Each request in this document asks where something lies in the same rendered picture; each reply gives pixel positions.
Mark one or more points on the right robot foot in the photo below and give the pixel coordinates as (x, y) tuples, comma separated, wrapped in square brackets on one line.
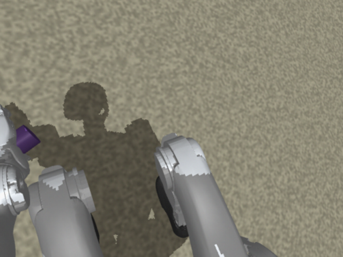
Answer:
[(180, 231)]

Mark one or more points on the left robot hand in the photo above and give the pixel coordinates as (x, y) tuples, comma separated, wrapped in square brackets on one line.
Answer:
[(8, 135)]

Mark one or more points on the left robot foot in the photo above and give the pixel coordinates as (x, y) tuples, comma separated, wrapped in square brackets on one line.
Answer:
[(96, 230)]

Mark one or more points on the left robot arm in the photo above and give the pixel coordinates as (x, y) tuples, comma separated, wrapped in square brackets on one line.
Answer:
[(14, 194)]

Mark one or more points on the can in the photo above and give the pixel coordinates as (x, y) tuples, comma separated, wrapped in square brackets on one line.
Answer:
[(26, 139)]

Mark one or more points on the right robot hand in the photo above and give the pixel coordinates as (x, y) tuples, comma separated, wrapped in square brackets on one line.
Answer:
[(256, 249)]

